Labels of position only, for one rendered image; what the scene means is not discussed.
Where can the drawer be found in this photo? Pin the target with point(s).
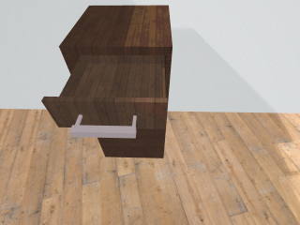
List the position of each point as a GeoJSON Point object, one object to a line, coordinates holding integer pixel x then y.
{"type": "Point", "coordinates": [108, 90]}

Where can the cabinet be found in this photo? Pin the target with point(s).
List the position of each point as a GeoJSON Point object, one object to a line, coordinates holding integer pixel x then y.
{"type": "Point", "coordinates": [125, 30]}

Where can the handle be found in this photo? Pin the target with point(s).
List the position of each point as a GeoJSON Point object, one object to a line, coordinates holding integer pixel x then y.
{"type": "Point", "coordinates": [89, 131]}

